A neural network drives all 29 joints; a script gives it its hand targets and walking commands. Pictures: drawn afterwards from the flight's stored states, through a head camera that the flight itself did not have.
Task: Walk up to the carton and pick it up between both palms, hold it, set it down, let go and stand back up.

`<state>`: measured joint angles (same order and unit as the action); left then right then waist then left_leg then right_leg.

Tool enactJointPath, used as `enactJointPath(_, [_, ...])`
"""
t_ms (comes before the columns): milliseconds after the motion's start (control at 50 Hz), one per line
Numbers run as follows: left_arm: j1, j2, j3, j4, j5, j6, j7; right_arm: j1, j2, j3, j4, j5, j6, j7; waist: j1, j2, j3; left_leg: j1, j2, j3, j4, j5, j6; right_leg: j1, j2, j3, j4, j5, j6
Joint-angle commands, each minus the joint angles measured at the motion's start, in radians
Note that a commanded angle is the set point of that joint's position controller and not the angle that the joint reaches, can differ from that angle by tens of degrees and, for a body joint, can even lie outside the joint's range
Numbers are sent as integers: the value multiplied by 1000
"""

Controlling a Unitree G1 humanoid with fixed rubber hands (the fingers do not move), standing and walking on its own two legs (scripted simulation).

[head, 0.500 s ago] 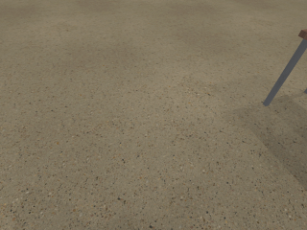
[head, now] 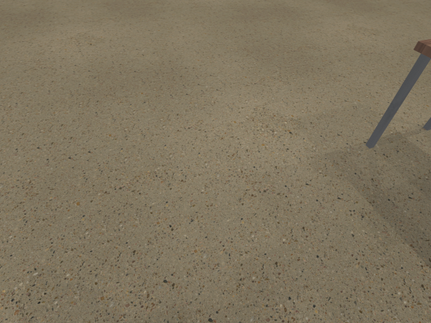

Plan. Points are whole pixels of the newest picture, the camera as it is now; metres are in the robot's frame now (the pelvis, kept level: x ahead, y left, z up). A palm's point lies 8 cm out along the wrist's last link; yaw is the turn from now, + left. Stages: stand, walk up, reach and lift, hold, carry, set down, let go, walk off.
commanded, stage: stand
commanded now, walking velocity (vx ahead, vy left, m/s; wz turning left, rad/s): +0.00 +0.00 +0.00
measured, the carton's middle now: out of the picture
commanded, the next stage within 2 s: walk up in 1.26 s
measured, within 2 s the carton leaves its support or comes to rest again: neither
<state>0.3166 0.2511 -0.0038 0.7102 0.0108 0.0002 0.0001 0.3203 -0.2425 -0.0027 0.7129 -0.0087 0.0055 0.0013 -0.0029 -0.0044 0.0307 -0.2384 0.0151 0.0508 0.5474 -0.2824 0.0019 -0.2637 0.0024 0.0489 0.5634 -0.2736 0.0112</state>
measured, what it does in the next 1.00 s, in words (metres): stands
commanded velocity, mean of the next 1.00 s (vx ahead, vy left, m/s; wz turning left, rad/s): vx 0.00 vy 0.00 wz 0.00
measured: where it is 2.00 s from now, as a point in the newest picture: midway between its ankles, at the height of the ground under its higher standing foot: outside the picture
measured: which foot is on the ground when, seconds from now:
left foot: down 0.00-1.00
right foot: down 0.00-1.00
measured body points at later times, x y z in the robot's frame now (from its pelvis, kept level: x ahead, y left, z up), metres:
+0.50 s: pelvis +0.00 +0.00 +0.00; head +0.01 +0.00 +0.45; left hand +0.08 +0.26 -0.12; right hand +0.07 -0.25 -0.12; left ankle +0.01 +0.12 -0.73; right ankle +0.02 -0.13 -0.73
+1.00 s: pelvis +0.00 +0.00 +0.00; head +0.01 +0.00 +0.45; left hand +0.08 +0.26 -0.12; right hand +0.06 -0.25 -0.13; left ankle +0.01 +0.12 -0.73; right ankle +0.02 -0.13 -0.73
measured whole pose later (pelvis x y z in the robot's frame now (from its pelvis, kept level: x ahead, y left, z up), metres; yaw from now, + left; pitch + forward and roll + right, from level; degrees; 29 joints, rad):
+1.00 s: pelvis +0.00 +0.00 +0.00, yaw -1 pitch -1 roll +0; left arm 0.32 0.25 0.00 0.78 0.01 0.00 0.01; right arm 0.35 -0.24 -0.01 0.77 -0.01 0.01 -0.01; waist 0.00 0.00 0.03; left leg -0.22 0.02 0.06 0.52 -0.27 0.00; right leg -0.25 0.01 0.07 0.53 -0.25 0.02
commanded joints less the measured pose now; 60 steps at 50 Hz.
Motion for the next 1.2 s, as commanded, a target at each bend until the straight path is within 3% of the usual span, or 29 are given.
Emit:
enactJointPath(0, [8,127,42,-86,-1,-24,8,10,-135,-41,-83,1,-25,-7,1,0,-16,4,80,-100,-106,49,30,-18,-72,81,-100,97,-39])
enactJointPath(640, [18,133,38,-31,-4,-21,15,32,-141,-38,-33,1,-24,-12,-5,-3,2,24,83,-91,-117,69,28,-33,-65,93,-123,117,-36])
enactJointPath(700, [20,130,42,-30,1,-18,14,39,-146,-44,-32,0,-21,-16,4,23,20,2,87,-99,-132,38,35,-32,-65,91,-125,81,-33])
enactJointPath(800, [24,130,42,-18,2,-21,16,55,-142,-43,-22,-1,-25,-16,-3,9,-13,12,87,-97,-126,46,35,1,-68,95,-125,100,-36])
enactJointPath(840, [17,129,42,-21,-4,-23,16,47,-138,-42,-20,1,-25,-16,-1,-30,-14,29,81,-91,-120,60,30,-20,-66,96,-138,95,-35])
enactJointPath(900, [18,130,38,-14,-2,-21,16,57,-140,-46,-21,0,-22,-15,-4,-16,10,30,86,-100,-126,50,32,-37,-68,101,-140,74,-34])
enactJointPath(920, [24,128,40,-11,-1,-19,16,51,-142,-45,-17,0,-20,-15,-2,13,20,20,88,-96,-132,49,33,-40,-65,104,-135,80,-31])
enactJointPath(1100, [30,124,45,7,2,-19,15,47,-141,-43,-7,4,-24,-18,5,35,-8,8,89,-97,-150,24,30,9,-60,88,-121,99,-23])
enactJointPath(1140, [26,126,39,11,-1,-21,17,51,-141,-45,-4,3,-24,-19,4,-4,-2,13,88,-92,-139,60,31,-1,-62,89,-130,129,-25])
enactJointPath(1180, [21,133,39,6,0,-22,17,67,-139,-42,-1,4,-24,-17,-5,-2,-5,10,84,-95,-140,40,31,-5,-63,93,-133,96,-33])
